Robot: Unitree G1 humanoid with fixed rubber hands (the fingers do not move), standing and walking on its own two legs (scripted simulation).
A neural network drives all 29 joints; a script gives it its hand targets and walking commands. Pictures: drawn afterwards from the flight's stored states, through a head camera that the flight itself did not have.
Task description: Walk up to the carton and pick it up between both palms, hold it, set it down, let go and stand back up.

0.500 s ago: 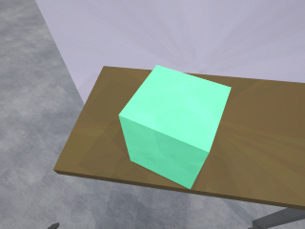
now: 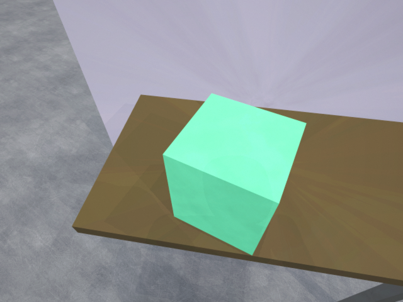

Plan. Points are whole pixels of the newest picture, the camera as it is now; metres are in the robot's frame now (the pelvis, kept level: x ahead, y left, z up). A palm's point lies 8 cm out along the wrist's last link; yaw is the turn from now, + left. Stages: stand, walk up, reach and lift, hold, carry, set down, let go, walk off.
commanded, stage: walk up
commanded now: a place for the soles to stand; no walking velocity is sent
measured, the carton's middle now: (232, 175) +0.37 -0.04 +0.01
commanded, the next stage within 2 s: reach and lift in 1.10 s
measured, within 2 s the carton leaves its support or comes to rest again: neither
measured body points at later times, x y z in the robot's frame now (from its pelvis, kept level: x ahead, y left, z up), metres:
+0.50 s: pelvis -0.03 +0.01 +0.00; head -0.04 +0.01 +0.45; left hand +0.02 +0.31 -0.13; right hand +0.04 -0.28 -0.13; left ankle -0.01 +0.12 -0.74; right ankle -0.03 -0.10 -0.74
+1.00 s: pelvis -0.04 +0.01 +0.00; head -0.03 +0.00 +0.45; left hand +0.02 +0.30 -0.13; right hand +0.02 -0.28 -0.14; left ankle -0.01 +0.12 -0.74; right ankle -0.03 -0.10 -0.74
